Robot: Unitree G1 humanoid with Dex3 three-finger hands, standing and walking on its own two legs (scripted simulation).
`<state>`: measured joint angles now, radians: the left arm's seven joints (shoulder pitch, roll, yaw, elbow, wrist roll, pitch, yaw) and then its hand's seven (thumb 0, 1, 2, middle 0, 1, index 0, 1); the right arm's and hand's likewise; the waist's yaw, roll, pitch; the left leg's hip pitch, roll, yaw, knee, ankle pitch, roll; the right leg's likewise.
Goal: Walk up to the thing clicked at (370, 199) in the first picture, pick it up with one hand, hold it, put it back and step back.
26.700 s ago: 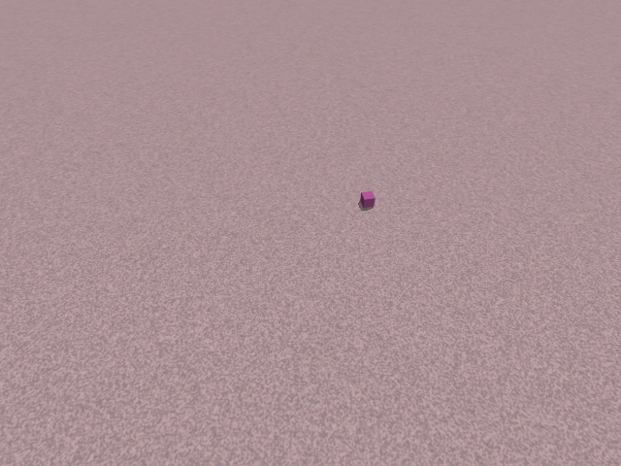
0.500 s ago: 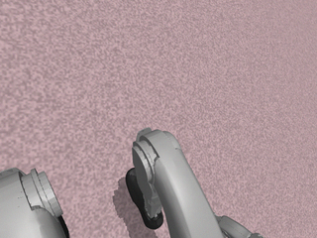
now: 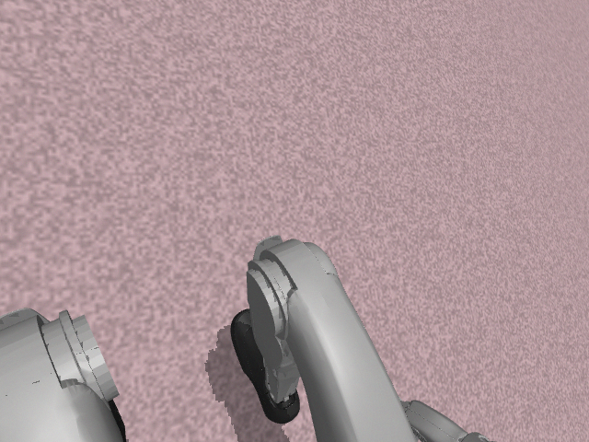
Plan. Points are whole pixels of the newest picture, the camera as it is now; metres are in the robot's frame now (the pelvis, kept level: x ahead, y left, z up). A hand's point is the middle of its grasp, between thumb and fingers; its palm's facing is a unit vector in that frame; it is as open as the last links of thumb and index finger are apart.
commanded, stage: open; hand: left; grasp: from above
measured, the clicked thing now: out of the picture +0.37 +0.39 -0.27
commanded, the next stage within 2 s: withdraw in 0.14 s
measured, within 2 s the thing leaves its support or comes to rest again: neither
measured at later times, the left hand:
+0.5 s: hand out of the picture +0.39 +0.39 -0.21, palm faces -0.16 -0.34 -0.93, open 13.3 cm
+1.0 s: hand out of the picture +0.33 +0.39 -0.09, palm faces -0.50 -0.17 -0.85, open 13.2 cm
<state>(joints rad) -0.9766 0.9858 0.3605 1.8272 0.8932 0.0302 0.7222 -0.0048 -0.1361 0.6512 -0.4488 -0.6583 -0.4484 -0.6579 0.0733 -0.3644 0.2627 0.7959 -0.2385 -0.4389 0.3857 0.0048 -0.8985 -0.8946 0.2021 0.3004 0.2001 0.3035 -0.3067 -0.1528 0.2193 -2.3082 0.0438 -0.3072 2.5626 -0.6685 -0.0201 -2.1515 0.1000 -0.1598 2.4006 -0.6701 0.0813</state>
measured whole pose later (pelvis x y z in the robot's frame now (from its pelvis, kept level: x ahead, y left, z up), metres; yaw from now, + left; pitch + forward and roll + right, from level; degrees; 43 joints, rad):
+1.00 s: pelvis +0.00 -0.01 +0.04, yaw +6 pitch +27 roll -8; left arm -0.68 0.82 0.10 1.10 1.10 -0.38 0.11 0.00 -0.33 0.87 -0.19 -0.88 -0.20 -0.87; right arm 0.05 -0.32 0.05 0.73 -0.11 -0.14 0.16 0.01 -0.89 -0.89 0.20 0.30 0.20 0.30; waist -0.09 -0.03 -0.01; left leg -2.25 0.04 -0.18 2.38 -0.62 -0.02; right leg -2.14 0.05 -0.07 2.32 -0.67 0.05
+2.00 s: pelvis +0.02 -0.01 +0.24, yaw +12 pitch +28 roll -5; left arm -0.03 0.43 0.05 0.32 0.36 0.13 0.01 0.00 0.85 0.89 -0.21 -0.31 -0.21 -0.31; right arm 0.07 -0.25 -0.02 0.57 0.03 -0.07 -0.02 0.01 -0.90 -0.90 0.20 0.30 0.20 0.30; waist -0.03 0.02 -0.20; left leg -1.63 0.04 -0.09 1.73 -0.59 -0.01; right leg -1.54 0.00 -0.04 1.69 -0.64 0.03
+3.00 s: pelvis +0.09 +0.01 +0.42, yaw +16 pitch +10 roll -3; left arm 0.49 0.22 0.03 -0.12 -0.05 0.45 0.01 0.01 0.87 0.88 -0.20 -0.29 -0.20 -0.30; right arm 0.27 -0.22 0.03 0.53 0.01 -0.25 -0.18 0.01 -0.90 -0.90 0.21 0.30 0.21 0.30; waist -0.03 0.04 -0.16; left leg -0.71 0.04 -0.06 1.00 -0.46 -0.02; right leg -0.61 -0.01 -0.05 0.94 -0.49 0.02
